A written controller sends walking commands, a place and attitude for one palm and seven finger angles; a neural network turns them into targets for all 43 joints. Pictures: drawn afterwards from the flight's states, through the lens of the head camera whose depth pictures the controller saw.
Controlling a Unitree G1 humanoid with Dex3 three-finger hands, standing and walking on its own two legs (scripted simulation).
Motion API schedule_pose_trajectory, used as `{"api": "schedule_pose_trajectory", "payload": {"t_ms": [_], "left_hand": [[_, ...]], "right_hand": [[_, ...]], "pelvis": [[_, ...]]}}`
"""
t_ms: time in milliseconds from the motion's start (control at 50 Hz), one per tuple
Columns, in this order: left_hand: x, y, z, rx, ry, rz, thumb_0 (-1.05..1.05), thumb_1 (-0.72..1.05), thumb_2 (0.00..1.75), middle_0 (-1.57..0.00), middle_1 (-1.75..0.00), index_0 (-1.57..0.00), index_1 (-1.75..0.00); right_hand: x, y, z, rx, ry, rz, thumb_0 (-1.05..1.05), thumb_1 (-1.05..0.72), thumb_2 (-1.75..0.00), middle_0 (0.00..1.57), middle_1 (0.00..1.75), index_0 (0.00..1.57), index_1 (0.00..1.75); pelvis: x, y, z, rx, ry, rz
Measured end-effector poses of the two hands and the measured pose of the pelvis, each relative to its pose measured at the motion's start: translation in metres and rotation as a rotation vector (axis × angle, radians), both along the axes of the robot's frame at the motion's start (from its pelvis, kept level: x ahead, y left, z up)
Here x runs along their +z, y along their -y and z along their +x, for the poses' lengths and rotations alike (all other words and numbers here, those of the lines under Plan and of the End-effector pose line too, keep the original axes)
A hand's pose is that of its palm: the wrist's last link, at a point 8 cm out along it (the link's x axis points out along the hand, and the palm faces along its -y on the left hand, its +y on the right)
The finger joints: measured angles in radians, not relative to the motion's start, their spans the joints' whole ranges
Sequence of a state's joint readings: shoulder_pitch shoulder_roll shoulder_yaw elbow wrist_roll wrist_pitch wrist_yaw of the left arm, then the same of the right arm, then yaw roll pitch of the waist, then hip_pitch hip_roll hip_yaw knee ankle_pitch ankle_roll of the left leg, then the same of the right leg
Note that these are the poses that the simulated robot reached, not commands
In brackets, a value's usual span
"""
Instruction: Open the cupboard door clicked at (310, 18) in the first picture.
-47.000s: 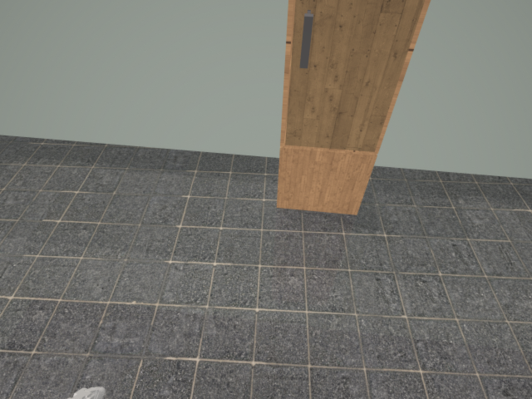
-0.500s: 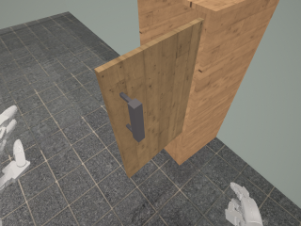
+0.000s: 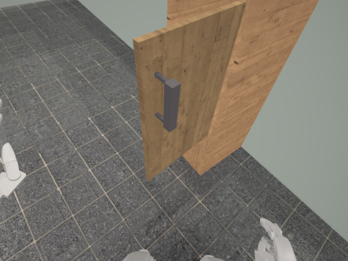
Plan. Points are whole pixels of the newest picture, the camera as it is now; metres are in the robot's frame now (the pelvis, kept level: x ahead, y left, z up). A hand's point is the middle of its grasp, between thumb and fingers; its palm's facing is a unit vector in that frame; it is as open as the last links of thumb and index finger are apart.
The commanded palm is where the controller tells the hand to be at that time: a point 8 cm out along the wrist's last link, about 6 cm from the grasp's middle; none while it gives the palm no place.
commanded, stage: step back with the hand held close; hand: left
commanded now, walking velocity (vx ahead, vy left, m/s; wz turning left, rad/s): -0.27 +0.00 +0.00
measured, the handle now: (164, 102) +0.46 +0.06 +0.11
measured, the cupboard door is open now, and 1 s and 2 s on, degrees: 96 96 96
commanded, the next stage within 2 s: stop stepping back and stand still in 0.32 s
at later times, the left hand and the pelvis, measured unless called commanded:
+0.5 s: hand (15, 218) +0.15 +0.23 +0.17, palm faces +0.28 -0.82 -0.50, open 7.4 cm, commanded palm +0.08 +0.28 +0.20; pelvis -0.07 -0.02 +0.01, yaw -2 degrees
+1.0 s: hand out of the picture +0.07 +0.25 +0.18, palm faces +0.41 -0.79 -0.46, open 7.5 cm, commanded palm +0.01 +0.29 +0.20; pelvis -0.13 -0.01 +0.02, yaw +0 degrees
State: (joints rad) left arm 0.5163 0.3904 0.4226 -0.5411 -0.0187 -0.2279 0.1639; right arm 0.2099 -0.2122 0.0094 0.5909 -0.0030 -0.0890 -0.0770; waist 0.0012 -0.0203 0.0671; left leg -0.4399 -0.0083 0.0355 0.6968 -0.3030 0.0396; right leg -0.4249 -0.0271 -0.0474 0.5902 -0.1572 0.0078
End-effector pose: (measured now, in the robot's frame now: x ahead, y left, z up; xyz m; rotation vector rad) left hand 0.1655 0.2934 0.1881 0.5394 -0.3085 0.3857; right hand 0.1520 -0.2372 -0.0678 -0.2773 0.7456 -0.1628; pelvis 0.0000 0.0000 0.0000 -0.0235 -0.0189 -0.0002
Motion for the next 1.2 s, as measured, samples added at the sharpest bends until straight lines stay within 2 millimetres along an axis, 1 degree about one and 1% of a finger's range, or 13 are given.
{"api": "schedule_pose_trajectory", "payload": {"t_ms": [60, 160, 260, 340, 400, 500, 600, 740, 840, 920, 1000, 1100, 1200], "left_hand": [[0.002, -0.005, -0.006, -0.011, 0.004, 0.017, 0.02, 0.88, 0.90, -0.21, -0.30, -0.21, -0.31], [0.018, -0.014, -0.022, 0.023, 0.012, 0.046, 0.02, 0.88, 0.90, -0.21, -0.30, -0.21, -0.31], [0.019, -0.002, -0.036, 0.026, -0.025, 0.000, 0.02, 0.89, 0.90, -0.20, -0.30, -0.21, -0.31], [0.010, 0.018, -0.040, -0.046, -0.056, 0.015, 0.02, 0.89, 0.90, -0.20, -0.30, -0.21, -0.31], [0.006, 0.026, -0.042, -0.097, -0.091, 0.017, 0.02, 0.88, 0.90, -0.21, -0.30, -0.21, -0.31], [0.004, 0.019, -0.053, -0.125, -0.111, 0.034, 0.02, 0.88, 0.90, -0.21, -0.30, -0.21, -0.31], [0.012, 0.017, -0.082, -0.089, -0.119, 0.036, 0.02, 0.88, 0.90, -0.21, -0.30, -0.21, -0.31], [0.015, 0.019, -0.130, -0.002, -0.099, 0.012, 0.02, 0.88, 0.90, -0.21, -0.30, -0.21, -0.31], [0.004, 0.010, -0.135, 0.064, -0.028, -0.065, 0.01, 0.88, 0.90, -0.21, -0.30, -0.21, -0.31], [0.001, 0.004, -0.134, 0.061, -0.043, -0.076, 0.02, 0.88, 0.90, -0.21, -0.30, -0.21, -0.31], [0.006, 0.005, -0.138, 0.017, -0.080, -0.016, 0.02, 0.89, 0.90, -0.21, -0.30, -0.21, -0.31], [0.012, 0.006, -0.148, -0.011, -0.090, 0.016, 0.02, 0.88, 0.90, -0.21, -0.30, -0.21, -0.31], [0.008, 0.000, -0.160, 0.017, -0.106, -0.002, 0.02, 0.88, 0.90, -0.21, -0.30, -0.21, -0.31]], "right_hand": [[0.001, -0.002, -0.013, -0.011, -0.005, -0.021, 0.01, -0.90, -0.90, 0.20, 0.30, 0.20, 0.30], [0.008, -0.011, -0.030, -0.005, -0.016, 0.013, 0.01, -0.90, -0.90, 0.20, 0.30, 0.20, 0.30], [0.012, -0.014, -0.032, 0.045, 0.003, 0.047, 0.01, -0.90, -0.90, 0.20, 0.30, 0.20, 0.30], [0.005, -0.004, -0.032, 0.062, 0.025, 0.051, 0.01, -0.90, -0.90, 0.20, 0.30, 0.20, 0.30], [0.009, 0.006, -0.040, 0.016, 0.026, 0.046, 0.01, -0.90, -0.90, 0.20, 0.30, 0.20, 0.30], [0.024, 0.018, -0.057, -0.033, 0.053, -0.007, 0.01, -0.90, -0.90, 0.20, 0.30, 0.20, 0.30], [0.035, 0.024, -0.083, -0.019, 0.099, -0.021, 0.01, -0.90, -0.90, 0.20, 0.30, 0.20, 0.30], [0.018, 0.030, -0.125, -0.023, 0.018, -0.002, 0.01, -0.90, -0.90, 0.20, 0.30, 0.20, 0.30], [0.003, 0.030, -0.149, -0.029, -0.034, -0.017, 0.01, -0.90, -0.90, 0.20, 0.30, 0.20, 0.30], [0.002, 0.021, -0.156, -0.038, -0.037, -0.002, 0.01, -0.90, -0.90, 0.20, 0.30, 0.20, 0.30], [0.008, 0.007, -0.156, -0.030, 0.019, 0.037, 0.01, -0.90, -0.90, 0.20, 0.30, 0.20, 0.30], [0.012, -0.005, -0.154, -0.001, 0.055, 0.069, 0.01, -0.90, -0.90, 0.20, 0.30, 0.20, 0.30], [0.012, -0.008, -0.154, 0.015, 0.054, 0.066, 0.01, -0.90, -0.90, 0.20, 0.30, 0.20, 0.30]], "pelvis": [[0.001, -0.004, -0.009, 0.009, 0.004, -0.026], [0.013, 0.000, -0.018, 0.021, -0.019, -0.040], [0.019, 0.008, -0.032, -0.011, -0.069, -0.023], [0.012, 0.016, -0.056, -0.048, -0.081, -0.007], [0.013, 0.017, -0.064, -0.041, -0.064, -0.009], [0.013, 0.016, -0.073, -0.036, -0.053, 0.004], [0.019, 0.018, -0.094, -0.036, -0.037, 0.006], [0.019, 0.024, -0.115, -0.026, -0.029, 0.025], [0.015, 0.019, -0.116, 0.017, -0.028, 0.005], [0.016, 0.013, -0.124, 0.014, -0.010, 0.018], [0.018, 0.010, -0.133, 0.000, -0.005, 0.023], [0.020, 0.008, -0.143, -0.001, -0.007, 0.016], [0.021, 0.005, -0.149, -0.001, -0.009, 0.007]]}}
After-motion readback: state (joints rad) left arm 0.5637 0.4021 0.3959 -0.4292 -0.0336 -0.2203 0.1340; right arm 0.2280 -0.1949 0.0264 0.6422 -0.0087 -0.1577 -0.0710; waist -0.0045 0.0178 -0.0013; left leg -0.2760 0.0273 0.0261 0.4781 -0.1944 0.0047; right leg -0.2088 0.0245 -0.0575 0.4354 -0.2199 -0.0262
